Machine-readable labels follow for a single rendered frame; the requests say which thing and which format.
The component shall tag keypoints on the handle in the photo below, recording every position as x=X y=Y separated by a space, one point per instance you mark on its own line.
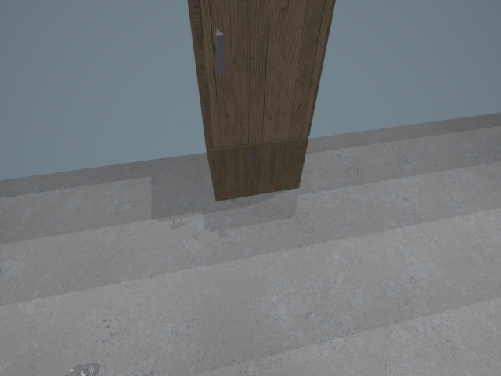
x=220 y=51

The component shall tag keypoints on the cupboard door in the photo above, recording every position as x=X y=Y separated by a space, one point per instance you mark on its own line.
x=273 y=51

